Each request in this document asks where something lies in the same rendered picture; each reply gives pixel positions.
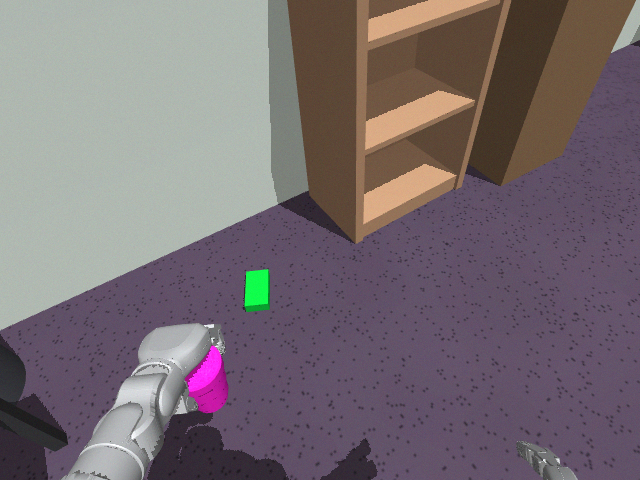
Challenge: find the left robot arm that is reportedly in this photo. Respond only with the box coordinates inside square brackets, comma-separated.
[59, 358, 185, 480]

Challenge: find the left robot hand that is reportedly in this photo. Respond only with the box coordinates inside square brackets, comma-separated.
[138, 323, 226, 415]

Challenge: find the bookshelf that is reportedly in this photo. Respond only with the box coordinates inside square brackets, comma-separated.
[287, 0, 511, 244]

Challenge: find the right robot hand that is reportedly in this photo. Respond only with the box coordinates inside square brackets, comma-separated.
[516, 441, 578, 480]

